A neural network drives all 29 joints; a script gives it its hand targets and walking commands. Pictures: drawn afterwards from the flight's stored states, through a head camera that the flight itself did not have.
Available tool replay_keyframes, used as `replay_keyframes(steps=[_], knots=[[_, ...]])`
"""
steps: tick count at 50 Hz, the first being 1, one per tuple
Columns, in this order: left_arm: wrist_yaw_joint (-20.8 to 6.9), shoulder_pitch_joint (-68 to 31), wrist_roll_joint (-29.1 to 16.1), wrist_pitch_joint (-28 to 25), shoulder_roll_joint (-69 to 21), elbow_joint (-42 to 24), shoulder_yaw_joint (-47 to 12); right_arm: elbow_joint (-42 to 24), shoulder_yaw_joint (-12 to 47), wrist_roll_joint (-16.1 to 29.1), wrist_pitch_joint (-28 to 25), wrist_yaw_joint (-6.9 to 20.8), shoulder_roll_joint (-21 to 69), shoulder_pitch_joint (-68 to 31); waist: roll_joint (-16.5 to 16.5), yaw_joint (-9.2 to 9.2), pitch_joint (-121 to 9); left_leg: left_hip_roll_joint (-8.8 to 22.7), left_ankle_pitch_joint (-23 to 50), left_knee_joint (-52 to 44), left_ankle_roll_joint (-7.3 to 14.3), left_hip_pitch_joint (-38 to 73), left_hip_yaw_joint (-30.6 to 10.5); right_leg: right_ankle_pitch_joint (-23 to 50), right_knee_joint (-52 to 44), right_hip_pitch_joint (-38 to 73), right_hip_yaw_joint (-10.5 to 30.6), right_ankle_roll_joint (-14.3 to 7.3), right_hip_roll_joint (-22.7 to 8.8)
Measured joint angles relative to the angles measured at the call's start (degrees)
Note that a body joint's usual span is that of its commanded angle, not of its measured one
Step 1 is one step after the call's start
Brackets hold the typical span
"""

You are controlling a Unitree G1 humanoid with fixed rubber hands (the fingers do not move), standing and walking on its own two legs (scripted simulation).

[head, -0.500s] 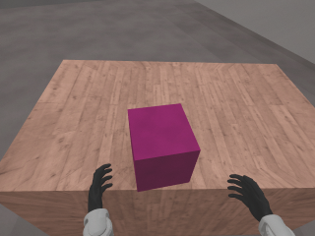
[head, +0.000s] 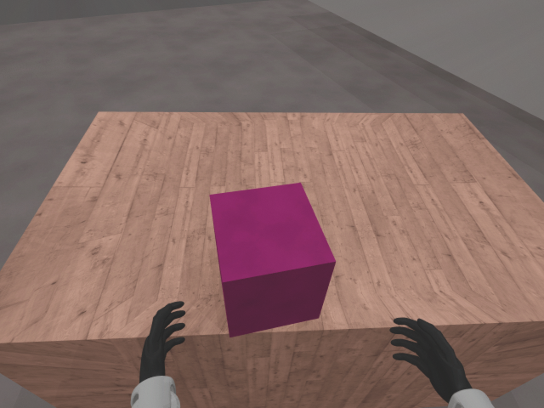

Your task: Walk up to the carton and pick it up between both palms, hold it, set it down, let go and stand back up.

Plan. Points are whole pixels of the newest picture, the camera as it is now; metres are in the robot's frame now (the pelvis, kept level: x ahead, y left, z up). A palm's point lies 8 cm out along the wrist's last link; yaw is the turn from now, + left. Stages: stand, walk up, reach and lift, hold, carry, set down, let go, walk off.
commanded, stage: set down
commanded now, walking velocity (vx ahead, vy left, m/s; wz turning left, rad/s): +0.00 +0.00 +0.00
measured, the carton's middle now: (265, 258) +0.38 +0.05 -0.03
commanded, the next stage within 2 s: let go in 1.62 s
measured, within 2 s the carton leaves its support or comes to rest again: neither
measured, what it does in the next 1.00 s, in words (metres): stands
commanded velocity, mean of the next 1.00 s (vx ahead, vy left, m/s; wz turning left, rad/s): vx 0.00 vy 0.00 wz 0.00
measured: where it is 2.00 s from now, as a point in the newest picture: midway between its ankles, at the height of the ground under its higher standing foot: outside the picture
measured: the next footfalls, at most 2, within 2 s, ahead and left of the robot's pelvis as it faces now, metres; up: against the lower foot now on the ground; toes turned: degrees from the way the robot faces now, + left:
none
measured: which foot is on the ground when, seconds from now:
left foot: down 0.00-1.00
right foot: down 0.00-1.00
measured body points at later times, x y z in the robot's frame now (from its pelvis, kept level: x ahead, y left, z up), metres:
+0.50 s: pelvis +0.01 +0.01 +0.00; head -0.01 +0.02 +0.45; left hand +0.18 +0.22 -0.04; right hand +0.19 -0.21 -0.04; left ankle -0.01 +0.13 -0.74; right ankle +0.01 -0.06 -0.74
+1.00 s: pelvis +0.01 +0.02 +0.00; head +0.00 +0.04 +0.45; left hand +0.18 +0.24 -0.06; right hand +0.19 -0.20 -0.06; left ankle -0.01 +0.13 -0.74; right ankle +0.01 -0.06 -0.74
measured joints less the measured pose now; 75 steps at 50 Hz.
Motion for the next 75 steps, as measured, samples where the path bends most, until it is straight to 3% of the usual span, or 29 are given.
replay_keyframes(steps=[14,45,75], knots=[[-2.91,1.61,-1.06,0.98,3.15,1.38,0.69,-1.80,-1.88,-3.77,2.03,-2.85,2.59,2.12,0.27,-0.63,1.00,-0.20,0.23,-1.44,0.08,1.58,-0.52,0.20,-1.75,1.91,-0.41,0.20,-0.16],[-6.16,-1.08,-2.71,4.42,6.36,7.26,0.71,3.10,-4.68,-8.85,4.39,-3.79,4.17,0.16,1.25,-0.98,2.33,-0.77,0.40,-2.13,1.38,2.21,0.29,1.61,-4.20,3.18,0.50,1.58,-0.68],[-9.90,-3.43,-2.94,8.23,8.70,12.81,1.21,7.33,-7.00,-14.92,5.55,-6.97,6.56,-1.02,2.23,-1.76,4.61,-1.50,-0.76,-1.45,2.76,3.46,1.10,1.45,-4.81,4.86,1.37,3.11,-1.40]])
